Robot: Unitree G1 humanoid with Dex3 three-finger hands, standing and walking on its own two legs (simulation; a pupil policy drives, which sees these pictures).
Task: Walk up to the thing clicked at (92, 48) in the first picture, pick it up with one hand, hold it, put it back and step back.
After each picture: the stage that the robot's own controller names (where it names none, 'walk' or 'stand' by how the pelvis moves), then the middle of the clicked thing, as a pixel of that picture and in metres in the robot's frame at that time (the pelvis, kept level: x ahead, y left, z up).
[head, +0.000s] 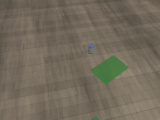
stand; (91, 49) +1.34 -0.07 -0.72
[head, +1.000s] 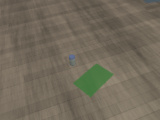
walk; (72, 60) +1.19 +0.24 -0.69
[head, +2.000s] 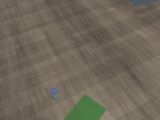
walk; (54, 94) +0.70 +0.34 -0.71
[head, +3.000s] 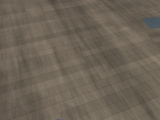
walk; out of the picture +0.46 +0.19 -0.70
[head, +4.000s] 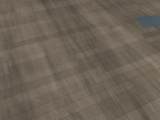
stand; out of the picture +0.36 +0.20 -0.72
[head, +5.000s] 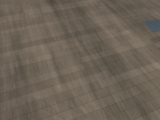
stand; out of the picture +0.34 +0.18 -0.72
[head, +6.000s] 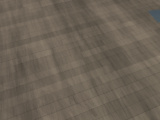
stand; out of the picture +0.31 +0.21 -0.71
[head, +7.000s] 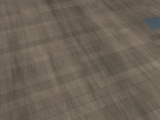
stand; out of the picture +0.31 +0.21 -0.72
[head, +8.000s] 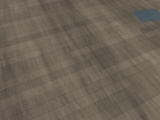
stand; out of the picture +0.31 +0.22 -0.72
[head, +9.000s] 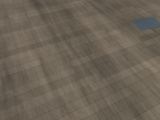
stand; out of the picture +0.27 +0.22 -0.72
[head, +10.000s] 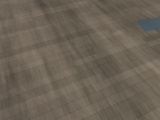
stand; out of the picture +0.29 +0.22 -0.73
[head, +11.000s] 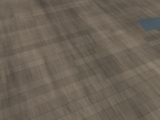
stand; out of the picture +0.28 +0.22 -0.73
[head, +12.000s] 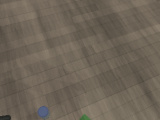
go down; (44, 112) +0.34 +0.20 -0.59
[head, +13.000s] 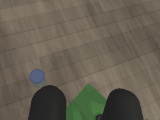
go down; (38, 79) +0.39 +0.21 -0.33
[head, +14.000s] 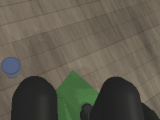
close in; (12, 68) +0.38 +0.23 -0.27
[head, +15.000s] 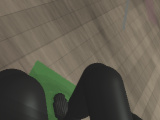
close; out of the picture +0.38 +0.25 -0.22
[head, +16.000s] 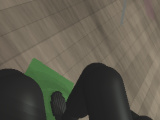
close; out of the picture +0.37 +0.26 -0.22
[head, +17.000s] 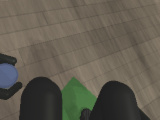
lift; (4, 78) +0.31 +0.26 -0.11
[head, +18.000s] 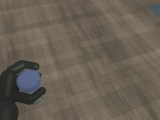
lift; (31, 88) +0.32 +0.17 +0.04
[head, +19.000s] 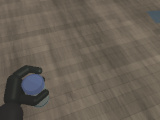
hold; (36, 91) +0.32 +0.17 +0.02
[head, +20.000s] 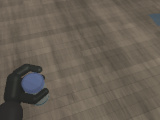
hold; (36, 90) +0.32 +0.17 +0.02
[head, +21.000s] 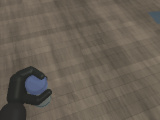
crouch; (39, 91) +0.32 +0.16 +0.02
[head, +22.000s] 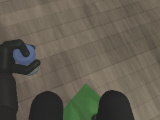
crouch; (27, 61) +0.41 +0.19 -0.09
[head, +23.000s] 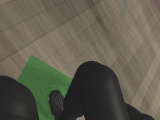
lower; out of the picture +0.42 +0.28 -0.23
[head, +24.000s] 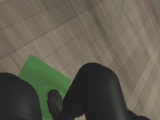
lower; out of the picture +0.41 +0.28 -0.23
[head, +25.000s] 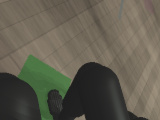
lower; out of the picture +0.41 +0.28 -0.23
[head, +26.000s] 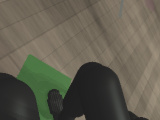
lower; out of the picture +0.40 +0.28 -0.23
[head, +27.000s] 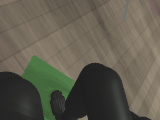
loosen; out of the picture +0.39 +0.27 -0.23
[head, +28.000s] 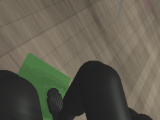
withdraw; out of the picture +0.39 +0.26 -0.23
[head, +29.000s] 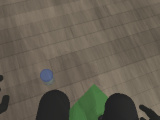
walk; (47, 77) +0.41 +0.20 -0.40
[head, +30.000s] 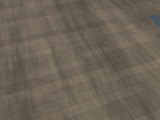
stand; out of the picture +0.34 +0.18 -0.66
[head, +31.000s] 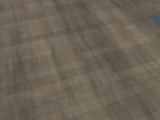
stand; out of the picture +0.34 +0.19 -0.67
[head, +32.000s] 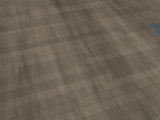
stand; out of the picture +0.35 +0.18 -0.71
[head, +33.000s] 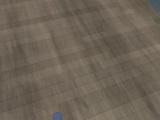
walk; (57, 118) +0.39 +0.15 -0.70
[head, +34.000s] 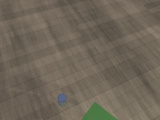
walk; (62, 100) +0.50 +0.13 -0.70
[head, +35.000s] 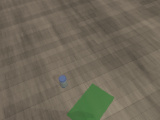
walk; (63, 81) +0.76 +0.25 -0.70
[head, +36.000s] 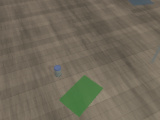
stand; (57, 71) +0.95 +0.25 -0.71
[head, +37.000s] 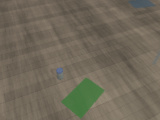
stand; (59, 73) +0.97 +0.25 -0.73
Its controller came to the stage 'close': yes
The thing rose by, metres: 0.71
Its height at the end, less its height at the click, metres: +0.00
